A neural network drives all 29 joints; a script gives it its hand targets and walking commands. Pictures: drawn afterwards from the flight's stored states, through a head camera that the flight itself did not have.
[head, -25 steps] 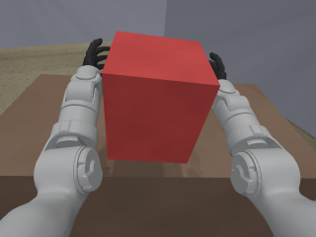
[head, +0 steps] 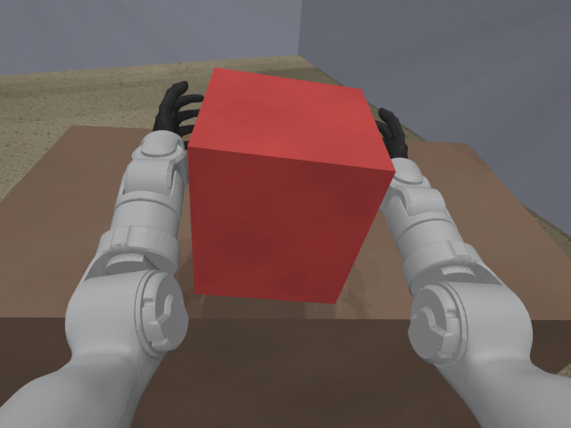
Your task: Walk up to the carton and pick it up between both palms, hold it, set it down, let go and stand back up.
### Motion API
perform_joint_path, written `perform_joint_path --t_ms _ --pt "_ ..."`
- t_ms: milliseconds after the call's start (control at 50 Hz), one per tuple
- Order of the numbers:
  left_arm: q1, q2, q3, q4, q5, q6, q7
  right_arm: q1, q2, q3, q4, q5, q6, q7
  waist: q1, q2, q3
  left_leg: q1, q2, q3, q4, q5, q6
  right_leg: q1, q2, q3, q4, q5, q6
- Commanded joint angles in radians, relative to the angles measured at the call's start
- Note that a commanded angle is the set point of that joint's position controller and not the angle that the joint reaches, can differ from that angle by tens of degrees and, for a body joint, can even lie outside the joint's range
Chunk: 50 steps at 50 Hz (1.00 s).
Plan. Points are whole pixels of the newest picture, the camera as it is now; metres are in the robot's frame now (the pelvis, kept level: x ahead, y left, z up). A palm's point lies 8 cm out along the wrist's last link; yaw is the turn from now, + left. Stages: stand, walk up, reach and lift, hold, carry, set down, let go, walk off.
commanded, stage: set down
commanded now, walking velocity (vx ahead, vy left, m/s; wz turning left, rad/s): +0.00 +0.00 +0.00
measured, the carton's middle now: (277, 191) +0.42 +0.00 +0.17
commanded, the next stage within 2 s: none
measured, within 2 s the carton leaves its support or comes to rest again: neither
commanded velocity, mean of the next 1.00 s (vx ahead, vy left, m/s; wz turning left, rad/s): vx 0.00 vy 0.00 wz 0.00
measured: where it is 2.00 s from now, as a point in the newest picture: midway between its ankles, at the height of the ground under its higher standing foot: outside the picture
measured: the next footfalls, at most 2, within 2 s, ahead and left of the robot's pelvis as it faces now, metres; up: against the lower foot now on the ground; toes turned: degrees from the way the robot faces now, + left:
none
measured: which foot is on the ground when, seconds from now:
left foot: down 0.00-1.00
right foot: down 0.00-1.00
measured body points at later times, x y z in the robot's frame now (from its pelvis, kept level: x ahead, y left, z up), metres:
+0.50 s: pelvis +0.00 +0.00 +0.00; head -0.01 +0.03 +0.45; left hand +0.47 +0.14 +0.21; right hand +0.43 -0.17 +0.19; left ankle -0.02 +0.10 -0.75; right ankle -0.01 -0.11 -0.75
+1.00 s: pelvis +0.00 +0.01 +0.00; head +0.00 +0.03 +0.45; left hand +0.46 +0.14 +0.18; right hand +0.42 -0.17 +0.16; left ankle -0.02 +0.10 -0.75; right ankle -0.01 -0.11 -0.75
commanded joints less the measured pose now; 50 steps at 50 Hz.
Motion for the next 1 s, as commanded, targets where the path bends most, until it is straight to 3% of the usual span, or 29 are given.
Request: perform_joint_path --t_ms 0,480,980 --pt "-0.569 -0.532 -0.192 -0.026 -0.062 -0.022 -0.127 -0.727 0.468 0.164 -0.168 0.016 -0.056 0.127 -0.006 0.102 -0.374 0.138 0.010 0.052 0.000 0.346 -0.093 0.117 0.007 -0.079 0.042 0.377 0.057" --pt "-0.508 -0.492 -0.098 0.018 0.010 -0.070 -0.143 -0.636 0.490 0.064 -0.203 -0.149 -0.098 0.175 0.014 0.081 -0.388 0.084 0.008 0.086 -0.029 0.312 -0.079 0.149 -0.009 -0.090 0.066 0.436 0.078" --pt "-0.428 -0.514 -0.091 -0.028 0.046 -0.112 -0.136 -0.526 0.514 0.037 -0.238 -0.242 -0.158 0.214 0.043 0.079 -0.396 0.096 0.018 0.101 -0.023 0.354 -0.080 0.119 -0.013 -0.110 0.072 0.420 0.080"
